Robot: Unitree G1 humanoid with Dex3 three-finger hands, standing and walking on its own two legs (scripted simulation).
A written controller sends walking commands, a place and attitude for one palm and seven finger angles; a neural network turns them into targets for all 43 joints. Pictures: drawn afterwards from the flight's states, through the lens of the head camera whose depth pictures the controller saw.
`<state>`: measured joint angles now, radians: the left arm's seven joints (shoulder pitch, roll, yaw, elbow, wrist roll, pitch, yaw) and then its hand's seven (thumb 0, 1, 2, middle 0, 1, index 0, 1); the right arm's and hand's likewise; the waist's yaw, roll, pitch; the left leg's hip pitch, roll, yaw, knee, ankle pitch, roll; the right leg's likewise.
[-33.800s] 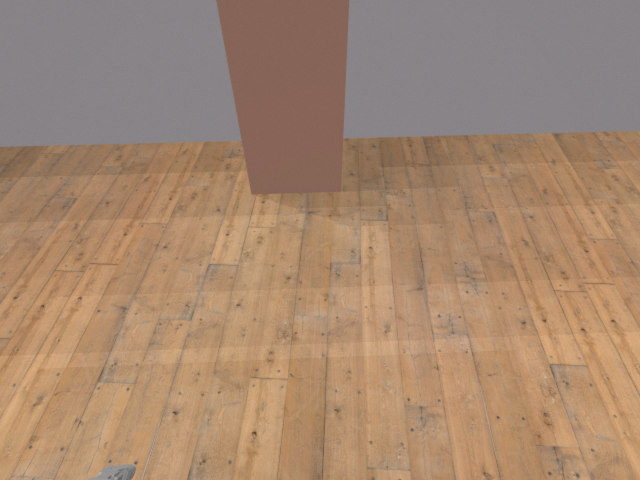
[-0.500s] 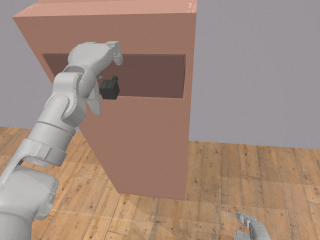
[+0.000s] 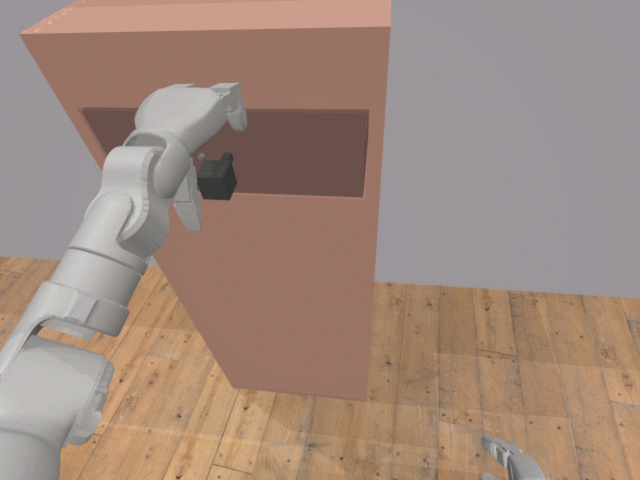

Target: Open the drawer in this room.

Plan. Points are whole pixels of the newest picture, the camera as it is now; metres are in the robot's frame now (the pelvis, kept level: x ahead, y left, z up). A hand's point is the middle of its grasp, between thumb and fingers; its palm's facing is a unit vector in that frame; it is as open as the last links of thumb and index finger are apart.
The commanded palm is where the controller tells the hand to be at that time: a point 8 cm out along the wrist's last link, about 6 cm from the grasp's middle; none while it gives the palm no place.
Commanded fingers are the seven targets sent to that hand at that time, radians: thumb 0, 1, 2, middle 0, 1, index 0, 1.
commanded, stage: move the hooked fingers above the handle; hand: left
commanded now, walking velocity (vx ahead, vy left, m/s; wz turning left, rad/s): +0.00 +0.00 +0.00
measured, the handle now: (221, 171) +0.47 +0.17 +0.15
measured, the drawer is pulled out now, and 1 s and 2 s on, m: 0.00 0.00 0.00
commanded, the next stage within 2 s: lower the fingers behind the handle in 0.58 s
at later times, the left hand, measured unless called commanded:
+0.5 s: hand (204, 148) +0.43 +0.16 +0.22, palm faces +0.06 -0.03 -1.00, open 13.9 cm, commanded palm +0.40 +0.17 +0.29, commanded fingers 0.00 -0.50 0.30 -0.30 -1.20 -0.30 -1.20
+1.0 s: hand (202, 173) +0.42 +0.16 +0.19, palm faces +0.04 -0.04 -1.00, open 13.9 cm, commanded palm +0.39 +0.17 +0.27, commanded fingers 0.00 -0.50 0.30 -0.30 -1.20 -0.30 -1.20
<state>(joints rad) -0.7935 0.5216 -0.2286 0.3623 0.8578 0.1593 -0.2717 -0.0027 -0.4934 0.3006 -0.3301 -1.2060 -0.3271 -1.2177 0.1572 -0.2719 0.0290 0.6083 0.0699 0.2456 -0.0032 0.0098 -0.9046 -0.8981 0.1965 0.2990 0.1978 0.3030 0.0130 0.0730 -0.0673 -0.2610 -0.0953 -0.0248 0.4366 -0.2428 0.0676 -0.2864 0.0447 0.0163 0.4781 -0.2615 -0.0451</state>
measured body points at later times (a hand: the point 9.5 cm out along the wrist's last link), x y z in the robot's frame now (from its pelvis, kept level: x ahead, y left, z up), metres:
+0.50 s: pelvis +0.00 +0.01 +0.00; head +0.01 -0.03 +0.45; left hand +0.43 +0.16 +0.27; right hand +0.16 -0.22 -0.12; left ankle -0.02 +0.08 -0.74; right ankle -0.01 -0.09 -0.74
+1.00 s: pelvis +0.00 +0.00 +0.00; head +0.01 -0.03 +0.45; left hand +0.41 +0.16 +0.25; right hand +0.17 -0.23 -0.12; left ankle -0.02 +0.08 -0.74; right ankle -0.01 -0.09 -0.74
